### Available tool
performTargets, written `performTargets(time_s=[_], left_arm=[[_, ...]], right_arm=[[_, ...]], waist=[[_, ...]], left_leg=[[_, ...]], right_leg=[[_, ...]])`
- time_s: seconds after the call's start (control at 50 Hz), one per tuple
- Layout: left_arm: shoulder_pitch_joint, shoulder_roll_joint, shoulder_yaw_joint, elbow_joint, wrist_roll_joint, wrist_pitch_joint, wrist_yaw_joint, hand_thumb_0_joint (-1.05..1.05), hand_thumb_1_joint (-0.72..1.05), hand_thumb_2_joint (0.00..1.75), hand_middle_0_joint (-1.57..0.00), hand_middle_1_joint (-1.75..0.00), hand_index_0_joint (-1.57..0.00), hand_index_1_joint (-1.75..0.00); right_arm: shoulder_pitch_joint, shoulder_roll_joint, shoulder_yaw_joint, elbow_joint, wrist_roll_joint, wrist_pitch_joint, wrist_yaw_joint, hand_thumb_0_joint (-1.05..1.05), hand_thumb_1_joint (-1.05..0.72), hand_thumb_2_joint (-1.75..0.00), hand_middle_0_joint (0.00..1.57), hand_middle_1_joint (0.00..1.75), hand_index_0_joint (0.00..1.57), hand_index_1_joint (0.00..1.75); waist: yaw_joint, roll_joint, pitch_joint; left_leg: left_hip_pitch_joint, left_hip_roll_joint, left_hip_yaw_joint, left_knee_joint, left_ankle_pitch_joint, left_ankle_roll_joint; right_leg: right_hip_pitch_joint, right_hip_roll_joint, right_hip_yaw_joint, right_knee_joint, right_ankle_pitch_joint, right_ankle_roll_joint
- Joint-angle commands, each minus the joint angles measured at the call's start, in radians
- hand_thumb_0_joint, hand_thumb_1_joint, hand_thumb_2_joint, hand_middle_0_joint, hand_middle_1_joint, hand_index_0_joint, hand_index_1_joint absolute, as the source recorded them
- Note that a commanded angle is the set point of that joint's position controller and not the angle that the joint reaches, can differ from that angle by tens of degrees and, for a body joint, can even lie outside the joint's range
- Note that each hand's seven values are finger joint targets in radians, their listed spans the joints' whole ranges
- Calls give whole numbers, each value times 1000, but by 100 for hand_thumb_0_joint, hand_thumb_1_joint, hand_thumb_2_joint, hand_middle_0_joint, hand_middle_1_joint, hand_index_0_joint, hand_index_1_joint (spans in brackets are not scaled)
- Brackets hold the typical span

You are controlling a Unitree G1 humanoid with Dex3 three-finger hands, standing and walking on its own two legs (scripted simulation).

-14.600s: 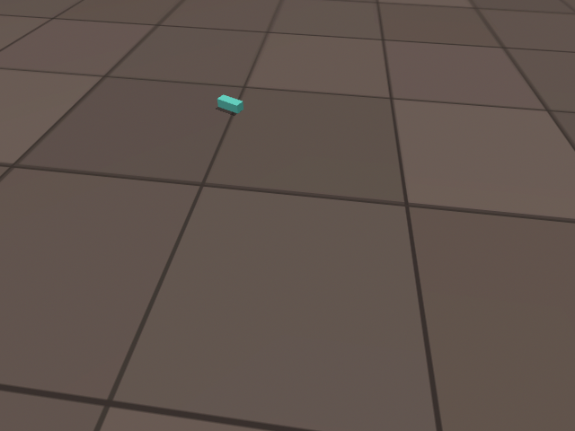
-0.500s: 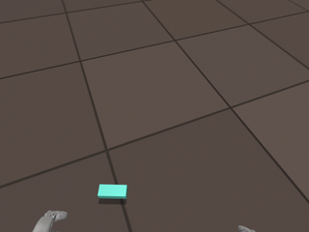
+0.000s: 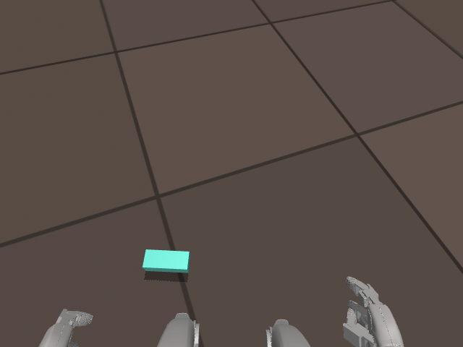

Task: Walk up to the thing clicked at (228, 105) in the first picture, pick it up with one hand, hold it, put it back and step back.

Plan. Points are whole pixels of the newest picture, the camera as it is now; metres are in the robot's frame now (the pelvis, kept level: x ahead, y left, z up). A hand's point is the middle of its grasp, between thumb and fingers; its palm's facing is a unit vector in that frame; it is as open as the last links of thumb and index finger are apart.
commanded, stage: rise first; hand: left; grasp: from above
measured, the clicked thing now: (167, 261) +0.43 +0.23 -0.65
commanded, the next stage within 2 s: none
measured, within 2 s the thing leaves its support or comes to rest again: neither
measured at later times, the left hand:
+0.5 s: hand (115, 311) +0.23 +0.28 -0.32, palm faces -0.46 -0.49 -0.74, open 14.2 cm
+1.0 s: hand (131, 285) +0.31 +0.29 -0.45, palm faces -0.49 -0.13 -0.86, open 14.2 cm
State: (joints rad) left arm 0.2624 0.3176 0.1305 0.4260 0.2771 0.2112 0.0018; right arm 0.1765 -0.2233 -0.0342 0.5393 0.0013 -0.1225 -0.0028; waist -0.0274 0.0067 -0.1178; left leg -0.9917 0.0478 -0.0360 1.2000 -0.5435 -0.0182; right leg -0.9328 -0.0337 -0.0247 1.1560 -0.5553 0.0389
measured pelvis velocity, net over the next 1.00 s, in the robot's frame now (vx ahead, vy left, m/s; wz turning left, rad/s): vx -0.10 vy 0.00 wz -0.09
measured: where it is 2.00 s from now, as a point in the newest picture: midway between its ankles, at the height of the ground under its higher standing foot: outside the picture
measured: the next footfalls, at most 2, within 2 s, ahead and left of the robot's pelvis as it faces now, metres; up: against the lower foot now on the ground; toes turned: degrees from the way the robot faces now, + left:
none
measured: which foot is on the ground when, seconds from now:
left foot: down 0.00-1.00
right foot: down 0.00-1.00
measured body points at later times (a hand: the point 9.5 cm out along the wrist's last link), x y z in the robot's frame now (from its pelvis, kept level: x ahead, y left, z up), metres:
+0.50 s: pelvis -0.06 -0.01 -0.18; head +0.14 +0.01 +0.23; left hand +0.25 +0.30 -0.28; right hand +0.14 -0.27 -0.29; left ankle +0.01 +0.13 -0.64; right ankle +0.00 -0.15 -0.64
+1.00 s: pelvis -0.10 +0.00 -0.30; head +0.12 +0.04 +0.09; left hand +0.33 +0.29 -0.40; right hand -0.03 -0.29 -0.42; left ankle +0.01 +0.13 -0.64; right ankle +0.00 -0.15 -0.64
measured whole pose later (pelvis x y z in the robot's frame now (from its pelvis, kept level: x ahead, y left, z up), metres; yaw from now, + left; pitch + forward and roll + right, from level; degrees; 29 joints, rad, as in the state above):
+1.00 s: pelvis -0.10 +0.00 -0.30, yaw -5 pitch +32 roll -6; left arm -0.63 0.68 0.13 1.11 1.10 -0.31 0.21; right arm 0.15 -0.27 -0.04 0.76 -0.07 -0.02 0.09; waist -0.10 0.00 -0.09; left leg -2.18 0.02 -0.14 2.26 -0.63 -0.03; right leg -2.09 0.00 -0.02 2.21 -0.67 0.05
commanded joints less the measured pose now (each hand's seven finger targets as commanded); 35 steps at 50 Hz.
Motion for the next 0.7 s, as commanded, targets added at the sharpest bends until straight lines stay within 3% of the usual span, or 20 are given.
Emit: performTargets(time_s=[0.0, 0.08, 0.18, 0.24, 0.3, 0.36, 0.38, 0.44, 0.52, 0.58, 0.64, 0.68], left_arm=[[54, 181, 71, -188, 24, -18, 14, 0, -58, 98, -8, -107, -7, -107], [-53, 190, 57, -148, 67, -55, 19, 0, -60, 99, -8, -104, -7, -106], [-186, 235, 52, -27, 173, -160, 25, 0, -59, 101, -8, -103, -6, -105], [-281, 272, 58, 40, 249, -238, 40, 0, -59, 101, -9, -103, -7, -104], [-339, 333, 76, 24, 311, -297, 67, 0, -61, 103, -9, -103, -7, -105], [-420, 359, 83, 123, 368, -320, 87, 0, -61, 105, -8, -104, -6, -106], [-453, 395, 108, 141, 386, -329, 93, 0, -60, 103, -8, -105, -6, -107], [-558, 411, 89, 181, 449, -354, 104, 0, -59, 104, -7, -106, -6, -107], [-702, 482, 106, 236, 517, -392, 109, 0, -60, 104, -8, -105, -7, -106], [-826, 525, 105, 278, 575, -423, 119, 0, -58, 105, -7, -105, -6, -106], [-870, 537, 93, 341, 618, -444, 130, 0, -57, 105, -7, -105, -6, -106], [-919, 577, 109, 367, 650, -460, 143, 0, -55, 105, -5, -105, -4, -105]], right_arm=[[5, -152, -65, -138, 3, -60, -4, 0, -91, -90, 20, 30, 20, 30], [-16, -159, -62, -133, 3, -74, 0, 0, -91, -90, 20, 30, 20, 30], [-32, -182, -71, -87, 0, -95, 19, 0, -90, -90, 20, 30, 20, 30], [-40, -198, -79, -64, 1, -105, 26, 0, -90, -90, 20, 30, 20, 30], [-43, -216, -91, -44, 1, -104, 31, 0, -93, -91, 20, 30, 20, 30], [-43, -224, -98, -11, -1, -89, 38, 0, -91, -91, 20, 30, 20, 30], [-36, -224, -102, 2, -4, -82, 40, 0, -91, -91, 20, 30, 20, 30], [-20, -226, -106, 18, -13, -63, 47, 0, -90, -90, 20, 30, 20, 30], [4, -234, -110, 48, -20, -39, 58, 0, -93, -91, 20, 30, 20, 30], [21, -246, -112, 70, -25, -24, 61, 0, -90, -90, 20, 30, 20, 30], [39, -247, -111, 83, -28, -5, 62, 0, -89, -90, 20, 30, 20, 30], [50, -251, -107, 99, -33, 10, 65, 0, -87, -90, 20, 30, 20, 30]], waist=[[3, 77, -290], [-24, 60, -263], [-16, 78, -324], [-6, 91, -394], [13, 133, -523], [10, 95, -541], [25, 94, -556], [13, 67, -598], [19, 48, -669], [15, 78, -667], [4, 71, -652], [4, 79, -656]], left_leg=[[167, -27, 16, -94, 312, 20], [48, -28, 5, -12, 238, 22], [-91, -30, -6, 129, 175, 20], [-165, -33, -13, 212, 160, 17], [-168, -30, -12, 290, 213, 16], [-272, -33, -6, 379, 210, 22], [-304, -33, 3, 411, 211, 26], [-394, -36, 16, 493, 159, 35], [-484, -36, 20, 587, 138, 41], [-513, -32, 12, 615, 72, 35], [-590, -35, 18, 651, -7, 41], [-606, -36, 12, 673, -36, 42]], right_leg=[[58, 40, -19, -70, 275, -53], [-74, 41, -17, 18, 214, -55], [-260, 35, -8, 181, 152, -58], [-365, 35, -9, 283, 139, -60], [-436, 37, -10, 367, 174, -63], [-508, 43, -16, 432, 172, -62], [-518, 42, -13, 448, 174, -61], [-542, 45, -16, 486, 143, -58], [-578, 49, -22, 563, 132, -57], [-664, 50, -40, 614, 66, -63], [-698, 55, -50, 637, -3, -61], [-738, 57, -58, 668, -33, -62]])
